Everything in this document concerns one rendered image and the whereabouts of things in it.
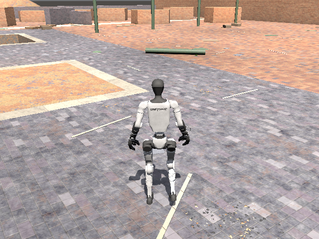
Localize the left robot thigh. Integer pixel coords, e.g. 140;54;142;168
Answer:
143;139;154;174

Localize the robot right upper arm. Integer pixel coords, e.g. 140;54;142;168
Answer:
169;100;183;127

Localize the left robot hand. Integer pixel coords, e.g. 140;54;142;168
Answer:
128;139;140;150

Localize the robot right forearm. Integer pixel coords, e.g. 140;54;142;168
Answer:
179;120;189;138

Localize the robot left forearm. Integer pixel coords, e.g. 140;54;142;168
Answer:
129;121;139;141

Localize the robot left upper arm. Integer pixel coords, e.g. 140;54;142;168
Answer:
134;101;148;129

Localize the right robot hand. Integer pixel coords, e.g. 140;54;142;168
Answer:
178;136;190;146

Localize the robot right foot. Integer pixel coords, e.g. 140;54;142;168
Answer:
169;193;176;201

